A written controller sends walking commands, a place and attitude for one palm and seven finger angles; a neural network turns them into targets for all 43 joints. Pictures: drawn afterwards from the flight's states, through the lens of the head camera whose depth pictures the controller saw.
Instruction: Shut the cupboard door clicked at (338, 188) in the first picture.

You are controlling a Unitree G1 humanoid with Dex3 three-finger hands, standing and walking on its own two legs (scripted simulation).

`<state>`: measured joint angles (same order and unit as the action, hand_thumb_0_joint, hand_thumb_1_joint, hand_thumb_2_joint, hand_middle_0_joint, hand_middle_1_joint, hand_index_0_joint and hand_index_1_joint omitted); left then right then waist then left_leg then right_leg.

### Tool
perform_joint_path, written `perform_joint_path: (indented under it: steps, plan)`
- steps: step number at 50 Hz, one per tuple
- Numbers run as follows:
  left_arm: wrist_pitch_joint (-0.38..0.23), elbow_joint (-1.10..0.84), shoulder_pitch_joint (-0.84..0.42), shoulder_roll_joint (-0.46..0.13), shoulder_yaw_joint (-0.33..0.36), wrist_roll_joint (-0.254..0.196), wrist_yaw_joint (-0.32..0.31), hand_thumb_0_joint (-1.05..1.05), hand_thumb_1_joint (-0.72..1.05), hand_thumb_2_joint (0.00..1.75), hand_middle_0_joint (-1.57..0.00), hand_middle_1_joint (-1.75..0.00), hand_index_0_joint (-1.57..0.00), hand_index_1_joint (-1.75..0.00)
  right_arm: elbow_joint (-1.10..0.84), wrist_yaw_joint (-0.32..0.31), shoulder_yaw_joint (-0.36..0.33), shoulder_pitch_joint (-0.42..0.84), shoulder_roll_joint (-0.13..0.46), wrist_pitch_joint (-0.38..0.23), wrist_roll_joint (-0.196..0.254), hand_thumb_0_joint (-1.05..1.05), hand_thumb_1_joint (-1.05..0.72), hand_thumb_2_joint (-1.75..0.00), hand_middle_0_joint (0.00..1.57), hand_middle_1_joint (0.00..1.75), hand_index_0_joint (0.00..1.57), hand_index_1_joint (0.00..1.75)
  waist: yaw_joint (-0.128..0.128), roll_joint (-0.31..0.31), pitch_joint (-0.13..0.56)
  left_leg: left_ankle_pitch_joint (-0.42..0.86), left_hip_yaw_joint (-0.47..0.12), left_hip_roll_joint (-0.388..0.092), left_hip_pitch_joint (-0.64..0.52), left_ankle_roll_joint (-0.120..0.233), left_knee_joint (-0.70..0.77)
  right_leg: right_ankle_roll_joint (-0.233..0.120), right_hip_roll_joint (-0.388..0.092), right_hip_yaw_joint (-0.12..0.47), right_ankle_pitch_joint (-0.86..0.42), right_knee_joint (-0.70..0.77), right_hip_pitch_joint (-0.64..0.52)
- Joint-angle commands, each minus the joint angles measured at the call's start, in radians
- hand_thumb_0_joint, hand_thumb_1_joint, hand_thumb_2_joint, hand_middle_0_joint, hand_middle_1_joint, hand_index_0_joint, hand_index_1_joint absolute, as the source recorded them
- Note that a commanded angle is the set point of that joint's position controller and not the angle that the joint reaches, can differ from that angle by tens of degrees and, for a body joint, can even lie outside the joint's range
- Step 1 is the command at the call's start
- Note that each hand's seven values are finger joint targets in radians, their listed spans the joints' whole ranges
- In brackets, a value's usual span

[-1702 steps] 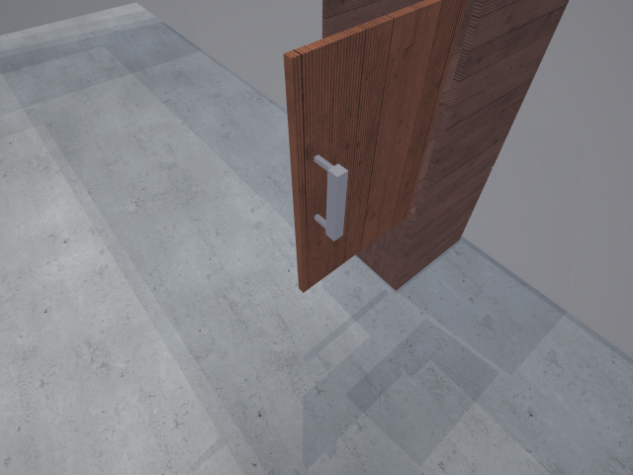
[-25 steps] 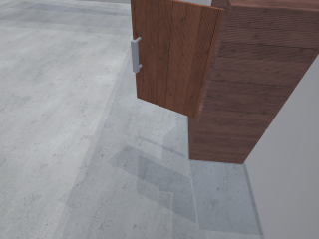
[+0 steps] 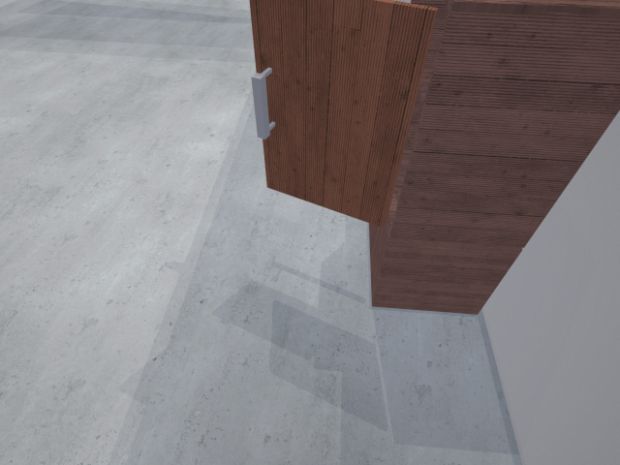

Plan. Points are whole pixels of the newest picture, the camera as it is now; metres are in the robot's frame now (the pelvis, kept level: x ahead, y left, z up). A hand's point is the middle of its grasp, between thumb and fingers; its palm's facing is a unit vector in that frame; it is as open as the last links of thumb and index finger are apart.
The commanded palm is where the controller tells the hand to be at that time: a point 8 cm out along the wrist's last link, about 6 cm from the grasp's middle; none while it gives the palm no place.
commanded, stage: look to check the result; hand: left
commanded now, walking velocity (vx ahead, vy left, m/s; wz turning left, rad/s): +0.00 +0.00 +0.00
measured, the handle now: (265, 103) +0.94 +0.17 -0.03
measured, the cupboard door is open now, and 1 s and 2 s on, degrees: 69 69 69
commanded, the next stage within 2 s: walk to a spot facing it in 0.08 s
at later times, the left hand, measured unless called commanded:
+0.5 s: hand out of the picture +0.04 +0.20 -0.19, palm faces +0.14 -0.96 -0.24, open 7.4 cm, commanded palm none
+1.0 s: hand out of the picture +0.03 +0.23 -0.16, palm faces +0.40 -0.87 -0.28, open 7.4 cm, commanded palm none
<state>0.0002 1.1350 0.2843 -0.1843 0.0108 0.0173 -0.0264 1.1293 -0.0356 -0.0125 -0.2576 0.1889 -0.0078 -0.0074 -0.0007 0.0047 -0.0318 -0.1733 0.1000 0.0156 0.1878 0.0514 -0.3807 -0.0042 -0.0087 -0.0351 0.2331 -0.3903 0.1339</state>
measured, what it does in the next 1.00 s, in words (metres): lifts its right foot, turning left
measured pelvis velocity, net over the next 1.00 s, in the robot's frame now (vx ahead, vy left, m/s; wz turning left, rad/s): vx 0.01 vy -0.02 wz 0.43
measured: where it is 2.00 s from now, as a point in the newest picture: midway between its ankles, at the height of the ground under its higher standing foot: outside the picture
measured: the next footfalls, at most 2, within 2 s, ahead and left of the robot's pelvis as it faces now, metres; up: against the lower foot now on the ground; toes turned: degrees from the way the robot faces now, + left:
right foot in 1.08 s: +0.10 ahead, -0.14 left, +0.00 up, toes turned +29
left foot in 1.48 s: -0.04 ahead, +0.07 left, +0.00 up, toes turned +49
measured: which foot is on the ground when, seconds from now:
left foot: down 0.00-1.00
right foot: down 0.00-0.60, up 0.62-1.00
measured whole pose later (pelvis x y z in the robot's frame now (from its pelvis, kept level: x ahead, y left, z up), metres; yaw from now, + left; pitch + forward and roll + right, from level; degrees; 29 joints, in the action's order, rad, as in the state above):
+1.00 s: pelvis +0.01 -0.02 -0.01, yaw +25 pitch +3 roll -1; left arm 0.06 0.88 0.11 -0.24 0.07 0.02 -0.02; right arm 0.94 -0.01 -0.07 -0.22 0.22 0.04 -0.03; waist -0.04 0.02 -0.08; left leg -0.14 -0.13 0.07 0.36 0.03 -0.46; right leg 0.06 -0.03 0.02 0.41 -0.81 0.40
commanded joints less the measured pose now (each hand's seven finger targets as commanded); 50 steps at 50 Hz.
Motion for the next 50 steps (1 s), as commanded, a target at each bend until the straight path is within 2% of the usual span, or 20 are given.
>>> perform_joint_path:
  steps: [1,5,10,13,15,20,21,23,25,27,28,29,30,31,32,34,38,40,45,50]
  plan:
    - [-0.018,-0.030,0.033,-0.134,0.021,0.000,-0.005,0.00,0.90,0.90,-0.20,-0.30,-0.20,-0.30,-0.033,-0.002,-0.018,-0.030,0.143,-0.012,-0.004,0.00,-0.90,-0.90,0.20,0.30,0.20,0.30,-0.007,-0.005,-0.025,0.043,-0.157,-0.137,-0.040,-0.004,0.090,-0.038,-0.090,0.096,-0.061,0.087,0.064]
    - [-0.017,-0.029,0.010,-0.151,0.021,0.000,-0.003,0.00,0.90,0.90,-0.20,-0.30,-0.20,-0.30,-0.034,-0.001,-0.017,-0.002,0.159,-0.010,-0.005,0.00,-0.90,-0.90,0.20,0.30,0.20,0.30,-0.005,0.001,-0.041,0.023,-0.157,-0.138,-0.037,-0.008,0.102,-0.038,-0.094,0.096,-0.049,0.100,0.063]
    - [-0.022,-0.036,-0.019,-0.174,0.024,-0.001,-0.001,0.00,0.90,0.90,-0.20,-0.30,-0.20,-0.30,-0.038,0.000,-0.018,0.020,0.182,-0.015,-0.004,0.00,-0.90,-0.90,0.20,0.30,0.20,0.30,-0.005,-0.005,0.009,0.113,-0.153,-0.143,-0.070,-0.009,0.088,-0.039,-0.101,0.096,-0.111,0.101,0.024]
    - [-0.005,-0.035,0.010,-0.115,0.018,-0.003,-0.009,0.00,0.90,0.90,-0.20,-0.30,-0.20,-0.30,-0.041,0.005,-0.002,-0.001,0.107,0.001,-0.004,0.00,-0.90,-0.90,0.20,0.30,0.20,0.30,-0.001,-0.006,-0.007,0.170,-0.156,-0.131,-0.024,-0.018,0.045,-0.023,-0.114,0.060,-0.134,0.053,0.018]
    - [0.004,-0.049,0.014,-0.133,0.027,-0.003,-0.012,0.00,0.90,0.90,-0.20,-0.30,-0.20,-0.30,-0.052,0.008,-0.007,0.002,0.114,0.012,-0.007,0.00,-0.90,-0.90,0.20,0.30,0.20,0.30,0.002,-0.008,-0.012,0.179,-0.161,-0.123,0.015,-0.020,0.010,-0.022,-0.129,0.044,-0.144,0.015,0.015]
    - [0.014,-0.109,0.008,-0.183,0.062,0.001,-0.016,0.00,0.90,0.90,-0.20,-0.30,-0.20,-0.30,-0.106,0.015,-0.029,0.017,0.120,0.030,-0.008,0.00,-0.90,-0.90,0.20,0.30,0.20,0.30,0.010,-0.063,0.019,0.166,-0.150,-0.076,0.133,-0.033,-0.137,-0.075,-0.214,0.054,-0.199,-0.029,-0.028]
    - [0.015,-0.124,0.006,-0.195,0.069,0.002,-0.017,0.00,0.90,0.90,-0.20,-0.30,-0.20,-0.30,-0.117,0.017,-0.034,0.018,0.113,0.035,-0.008,0.00,-0.90,-0.90,0.20,0.30,0.20,0.30,0.014,-0.110,0.024,0.119,-0.122,-0.050,0.162,-0.043,-0.212,-0.104,-0.260,0.072,-0.213,-0.016,-0.040]
    - [0.015,-0.150,-0.004,-0.196,0.077,0.007,-0.021,0.00,0.90,0.90,-0.20,-0.30,-0.20,-0.30,-0.150,0.021,-0.044,0.042,0.105,0.047,-0.014,0.00,-0.90,-0.90,0.20,0.30,0.20,0.30,0.020,-0.182,0.006,-0.207,-0.079,-0.031,0.230,-0.063,-0.430,-0.182,-0.355,0.100,-0.331,0.012,-0.029]
    - [0.013,-0.178,-0.035,-0.201,0.085,0.016,-0.025,0.00,0.90,0.90,-0.20,-0.30,-0.20,-0.30,-0.172,0.027,-0.054,0.056,0.095,0.051,-0.011,0.00,-0.90,-0.90,0.20,0.30,0.20,0.30,0.013,-0.151,-0.012,-0.342,-0.085,-0.065,0.266,-0.066,-0.508,-0.206,-0.402,0.070,-0.432,-0.008,-0.020]
    - [0.012,-0.200,-0.072,-0.214,0.094,0.017,-0.023,0.00,0.90,0.90,-0.20,-0.30,-0.20,-0.30,-0.186,0.036,-0.053,0.030,0.087,0.050,-0.007,0.00,-0.90,-0.90,0.20,0.30,0.20,0.30,-0.015,-0.145,-0.014,-0.283,-0.074,-0.089,0.218,-0.071,-0.361,-0.155,-0.378,-0.012,-0.467,-0.104,-0.013]
    - [0.013,-0.211,-0.081,-0.205,0.095,0.013,-0.020,0.00,0.90,0.90,-0.20,-0.30,-0.20,-0.30,-0.182,0.040,-0.055,-0.008,0.093,0.047,-0.009,0.00,-0.90,-0.90,0.20,0.30,0.20,0.30,-0.035,-0.099,-0.002,-0.134,-0.066,-0.084,0.125,-0.066,-0.241,-0.105,-0.341,-0.063,-0.418,-0.189,0.039]
    - [0.020,-0.222,-0.073,-0.194,0.091,0.004,-0.016,0.00,0.90,0.90,-0.20,-0.30,-0.20,-0.30,-0.171,0.040,-0.060,-0.075,0.124,0.040,-0.015,0.00,-0.90,-0.90,0.20,0.30,0.20,0.30,-0.060,0.046,0.028,0.161,-0.153,-0.115,0.006,-0.033,-0.112,-0.033,-0.256,-0.126,-0.242,-0.340,0.144]
    - [0.029,-0.250,-0.036,-0.126,0.083,-0.007,-0.012,0.00,0.90,0.90,-0.20,-0.30,-0.20,-0.30,-0.172,0.033,-0.077,-0.113,0.216,0.032,-0.026,0.00,-0.90,-0.90,0.20,0.30,0.20,0.30,-0.059,0.359,0.040,0.491,-0.517,-0.328,-0.077,0.085,0.002,0.059,-0.092,-0.157,0.271,-0.563,0.347]
    - [0.039,-0.279,-0.105,-0.132,0.074,0.001,-0.017,0.00,0.90,0.90,-0.20,-0.30,-0.20,-0.30,-0.157,0.021,-0.090,-0.153,0.255,0.042,-0.028,0.00,-0.90,-0.90,0.20,0.30,0.20,0.30,-0.092,0.318,0.056,0.421,-0.609,-0.405,-0.046,0.159,0.073,0.045,-0.053,-0.026,0.450,-0.714,0.372]
    - [0.046,-0.278,-0.107,-0.139,0.081,0.005,-0.015,0.00,0.90,0.90,-0.20,-0.30,-0.20,-0.30,-0.162,0.021,-0.090,-0.122,0.246,0.045,-0.028,0.00,-0.90,-0.90,0.20,0.30,0.20,0.30,-0.069,0.217,0.048,0.062,-0.544,-0.372,0.028,0.137,0.119,0.024,-0.078,0.033,0.369,-0.760,0.350]
    - [0.043,-0.279,-0.140,-0.145,0.090,0.014,-0.003,0.00,0.90,0.90,-0.20,-0.30,-0.20,-0.30,-0.213,0.012,-0.082,-0.040,0.221,0.037,-0.031,0.00,-0.90,-0.90,0.20,0.30,0.20,0.30,-0.044,0.120,-0.010,-0.135,-0.551,-0.312,0.107,0.091,0.146,0.038,-0.085,0.059,0.226,-0.789,0.410]
    - [0.026,-0.272,-0.099,-0.127,0.088,0.011,0.006,0.00,0.90,0.90,-0.20,-0.30,-0.20,-0.30,-0.221,0.002,-0.077,-0.031,0.207,0.018,-0.022,0.00,-0.90,-0.90,0.20,0.30,0.20,0.30,-0.025,0.038,0.095,0.111,-0.457,-0.241,-0.044,0.090,0.084,0.063,-0.068,0.068,0.123,-0.722,0.434]
    - [0.027,-0.283,-0.098,-0.120,0.084,0.009,0.006,0.00,0.90,0.90,-0.20,-0.30,-0.20,-0.30,-0.225,0.004,-0.083,-0.033,0.212,0.018,-0.022,0.00,-0.90,-0.90,0.20,0.30,0.20,0.30,-0.029,0.052,0.139,0.173,-0.446,-0.231,-0.097,0.108,0.059,0.070,-0.056,0.063,0.141,-0.664,0.425]
    - [0.032,-0.317,-0.136,-0.123,0.079,0.007,0.004,0.00,0.90,0.90,-0.20,-0.30,-0.20,-0.30,-0.228,0.013,-0.096,-0.030,0.223,0.033,-0.026,0.00,-0.90,-0.90,0.20,0.30,0.20,0.30,-0.042,0.135,0.106,0.121,-0.488,-0.210,-0.048,0.114,0.065,0.074,-0.026,0.051,0.177,-0.532,0.376]
    - [0.034,-0.310,-0.048,-0.138,0.079,-0.001,-0.001,0.00,0.90,0.90,-0.20,-0.30,-0.20,-0.30,-0.266,0.021,-0.109,0.044,0.231,0.051,-0.026,0.00,-0.90,-0.90,0.20,0.30,0.20,0.30,-0.002,0.191,0.095,0.020,-0.520,-0.147,0.122,0.079,0.047,0.050,0.030,0.027,0.149,-0.247,0.130]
